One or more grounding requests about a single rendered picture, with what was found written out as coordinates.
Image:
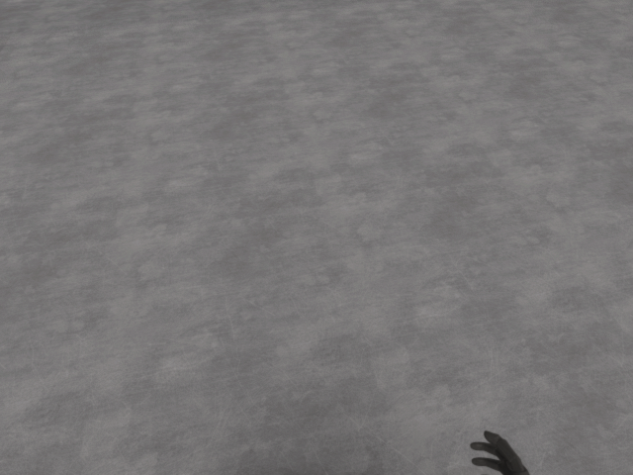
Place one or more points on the right robot hand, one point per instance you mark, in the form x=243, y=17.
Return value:
x=508, y=464

